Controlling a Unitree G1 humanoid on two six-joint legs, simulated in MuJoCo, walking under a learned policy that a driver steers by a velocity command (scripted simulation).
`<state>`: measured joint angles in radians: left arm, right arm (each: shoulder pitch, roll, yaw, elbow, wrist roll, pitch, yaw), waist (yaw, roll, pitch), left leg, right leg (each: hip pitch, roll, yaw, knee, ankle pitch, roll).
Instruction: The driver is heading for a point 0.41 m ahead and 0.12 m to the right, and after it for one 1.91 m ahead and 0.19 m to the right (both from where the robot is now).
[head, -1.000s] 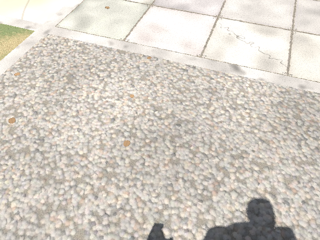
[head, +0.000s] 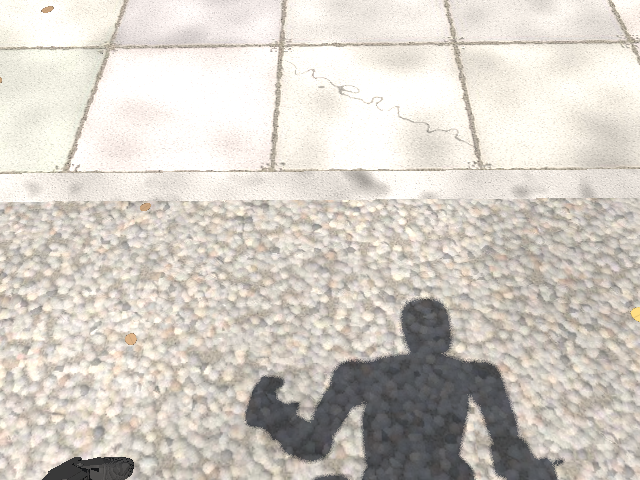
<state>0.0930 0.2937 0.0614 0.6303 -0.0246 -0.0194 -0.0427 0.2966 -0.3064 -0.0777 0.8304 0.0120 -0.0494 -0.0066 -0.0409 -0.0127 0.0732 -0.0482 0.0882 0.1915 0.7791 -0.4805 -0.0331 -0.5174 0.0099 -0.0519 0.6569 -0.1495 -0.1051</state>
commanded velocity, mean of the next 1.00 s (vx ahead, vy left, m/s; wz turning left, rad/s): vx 0.50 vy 0.00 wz -0.51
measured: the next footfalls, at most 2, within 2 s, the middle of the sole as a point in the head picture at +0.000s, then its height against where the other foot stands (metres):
left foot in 0.44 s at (284, 469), level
right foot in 0.96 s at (457, 390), level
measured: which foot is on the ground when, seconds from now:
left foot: up 0.00-0.42, down 0.44-0.96, up 0.98-1.00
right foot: down 0.00-0.46, up 0.48-0.94, down 0.96-1.00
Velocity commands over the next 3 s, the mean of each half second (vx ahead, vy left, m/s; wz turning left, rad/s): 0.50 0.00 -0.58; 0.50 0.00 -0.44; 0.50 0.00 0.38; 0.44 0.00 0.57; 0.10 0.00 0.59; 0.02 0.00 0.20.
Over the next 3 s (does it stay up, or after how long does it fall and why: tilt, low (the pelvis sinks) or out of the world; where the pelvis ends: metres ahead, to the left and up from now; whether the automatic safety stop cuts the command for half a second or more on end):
stays up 1.17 -0.27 0.02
